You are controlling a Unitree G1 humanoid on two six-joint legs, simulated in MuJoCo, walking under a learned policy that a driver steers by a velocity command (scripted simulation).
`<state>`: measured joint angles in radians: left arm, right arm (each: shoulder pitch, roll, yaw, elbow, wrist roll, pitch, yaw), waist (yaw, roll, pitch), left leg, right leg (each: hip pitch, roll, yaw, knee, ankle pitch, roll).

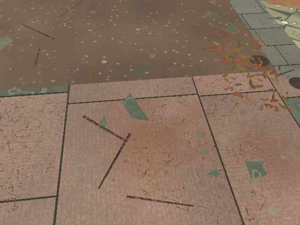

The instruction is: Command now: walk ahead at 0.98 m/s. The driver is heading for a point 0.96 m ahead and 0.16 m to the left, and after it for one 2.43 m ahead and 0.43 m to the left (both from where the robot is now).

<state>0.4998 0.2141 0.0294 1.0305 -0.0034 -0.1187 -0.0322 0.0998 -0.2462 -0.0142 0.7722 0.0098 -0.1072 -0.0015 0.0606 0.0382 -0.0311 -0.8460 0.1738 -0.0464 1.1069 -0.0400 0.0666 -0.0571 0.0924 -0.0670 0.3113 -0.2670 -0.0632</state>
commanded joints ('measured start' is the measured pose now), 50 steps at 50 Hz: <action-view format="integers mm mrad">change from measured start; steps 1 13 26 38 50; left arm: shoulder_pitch -97 77 -484 41 -304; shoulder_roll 117 44 74 336 140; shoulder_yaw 8 -29 -15 82 50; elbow -100 -111 -318 -261 -194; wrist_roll -13 -30 -1 7 26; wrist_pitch -36 -25 3 -8 -22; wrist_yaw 22 9 17 7 16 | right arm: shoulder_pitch -59 511 332 570 132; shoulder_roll -28 -229 -92 72 -40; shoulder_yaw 3 -88 -30 16 -45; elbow -58 49 113 94 -85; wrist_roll -6 -10 -1 21 28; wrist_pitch -15 -15 -40 -6 84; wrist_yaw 11 41 14 10 14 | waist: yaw -48 -230 -96 56 -88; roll -27 258 -27 -482 -70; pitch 168 -473 167 -524 168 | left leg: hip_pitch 149 1405 577 213 84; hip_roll -12 180 -53 -228 29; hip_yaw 51 -869 -25 -117 -36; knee -257 -821 -1045 314 59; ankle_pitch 256 -802 -33 -388 26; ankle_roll -19 280 139 9 5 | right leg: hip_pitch -278 -623 -653 631 -175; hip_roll -212 -36 -239 -519 -311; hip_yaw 125 261 63 939 -52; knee -256 1173 498 50 -193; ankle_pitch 153 -157 483 -566 224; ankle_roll -146 -39 24 -212 -54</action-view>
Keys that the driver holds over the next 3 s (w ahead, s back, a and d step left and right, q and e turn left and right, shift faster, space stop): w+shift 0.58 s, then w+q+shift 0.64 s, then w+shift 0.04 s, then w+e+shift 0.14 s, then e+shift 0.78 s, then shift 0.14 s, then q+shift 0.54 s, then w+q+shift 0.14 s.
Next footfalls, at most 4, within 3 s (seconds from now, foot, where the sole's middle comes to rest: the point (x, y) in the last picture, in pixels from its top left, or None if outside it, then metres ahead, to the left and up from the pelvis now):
0.22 left None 0.45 0.14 -0.78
0.72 right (182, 155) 0.93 -0.09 -0.78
1.22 left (129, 106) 1.27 0.23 -0.78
1.68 right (125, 64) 1.69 0.31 -0.78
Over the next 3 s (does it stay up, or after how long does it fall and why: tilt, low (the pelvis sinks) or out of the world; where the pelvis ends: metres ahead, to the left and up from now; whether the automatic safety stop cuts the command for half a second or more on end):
stays up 1.65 0.44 -0.01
